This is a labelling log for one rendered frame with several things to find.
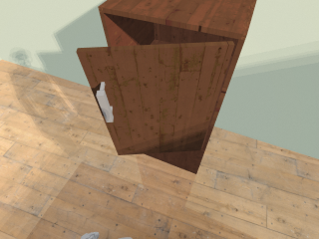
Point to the cupboard door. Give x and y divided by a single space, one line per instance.
163 95

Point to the handle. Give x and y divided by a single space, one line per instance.
104 103

